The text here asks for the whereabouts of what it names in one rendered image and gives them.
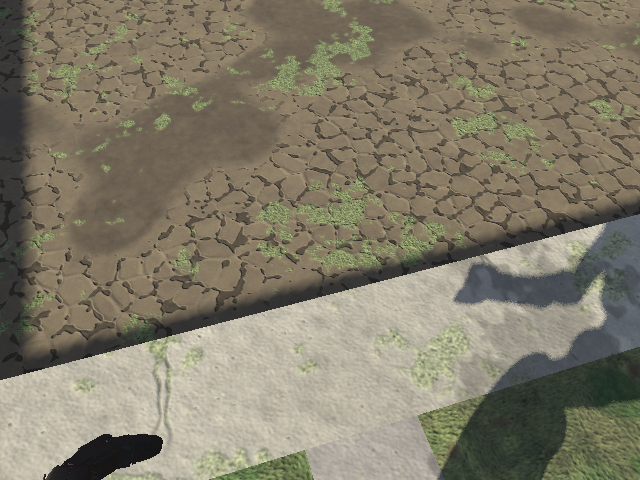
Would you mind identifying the robot left hand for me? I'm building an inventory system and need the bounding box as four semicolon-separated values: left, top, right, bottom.
43;434;163;480

